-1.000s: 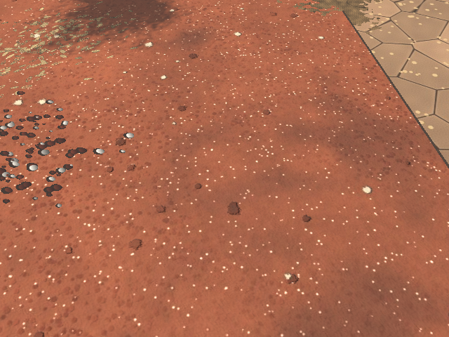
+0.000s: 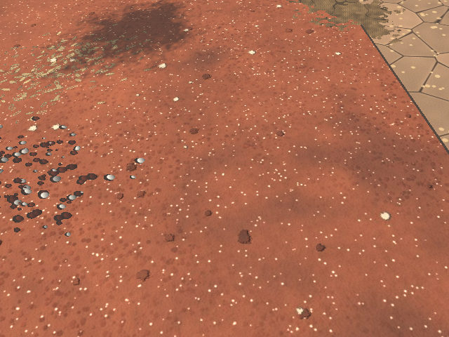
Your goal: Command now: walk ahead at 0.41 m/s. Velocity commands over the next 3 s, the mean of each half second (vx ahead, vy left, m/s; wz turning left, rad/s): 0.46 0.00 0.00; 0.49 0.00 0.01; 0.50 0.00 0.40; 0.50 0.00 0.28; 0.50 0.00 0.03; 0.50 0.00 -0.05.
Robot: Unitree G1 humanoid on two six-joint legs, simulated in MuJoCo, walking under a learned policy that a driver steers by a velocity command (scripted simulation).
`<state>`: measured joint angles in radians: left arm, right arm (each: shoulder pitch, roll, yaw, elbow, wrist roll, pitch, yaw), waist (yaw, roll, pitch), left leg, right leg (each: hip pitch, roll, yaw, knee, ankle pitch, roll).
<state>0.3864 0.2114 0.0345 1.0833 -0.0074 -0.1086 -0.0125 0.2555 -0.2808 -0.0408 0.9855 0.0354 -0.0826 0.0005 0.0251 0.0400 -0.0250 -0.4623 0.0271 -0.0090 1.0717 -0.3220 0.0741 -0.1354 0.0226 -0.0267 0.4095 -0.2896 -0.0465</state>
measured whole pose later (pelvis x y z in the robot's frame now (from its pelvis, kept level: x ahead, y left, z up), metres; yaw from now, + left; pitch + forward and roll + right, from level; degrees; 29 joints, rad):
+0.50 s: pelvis +0.27 +0.06 +0.00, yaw +0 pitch +0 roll +1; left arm 0.29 0.26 0.04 0.98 -0.03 -0.10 0.01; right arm 0.18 -0.25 -0.05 0.94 0.00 -0.10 0.04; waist -0.01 -0.03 0.04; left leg -0.29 -0.06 0.07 0.41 -0.14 0.07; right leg -0.46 -0.08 0.04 1.21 -0.32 -0.05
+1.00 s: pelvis +0.57 -0.01 -0.01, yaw +0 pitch +1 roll +0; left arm 0.15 0.25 0.05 0.88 0.00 -0.10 -0.03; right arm 0.31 -0.27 -0.04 0.98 0.03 -0.09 0.00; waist -0.01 0.02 0.03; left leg -0.37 0.03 -0.04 1.17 -0.39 0.05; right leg -0.36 0.02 -0.07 0.48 -0.15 -0.06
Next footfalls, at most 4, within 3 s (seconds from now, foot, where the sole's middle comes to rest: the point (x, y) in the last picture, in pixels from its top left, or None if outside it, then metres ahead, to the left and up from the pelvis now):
0.34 left None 0.37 0.14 -0.78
0.88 right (285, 293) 0.68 -0.10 -0.78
1.44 left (207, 221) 0.96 0.16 -0.78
1.94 right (232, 152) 1.32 0.07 -0.78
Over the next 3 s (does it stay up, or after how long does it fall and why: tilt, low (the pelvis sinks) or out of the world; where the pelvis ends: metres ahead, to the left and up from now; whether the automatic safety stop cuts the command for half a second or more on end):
stays up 1.64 0.33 -0.02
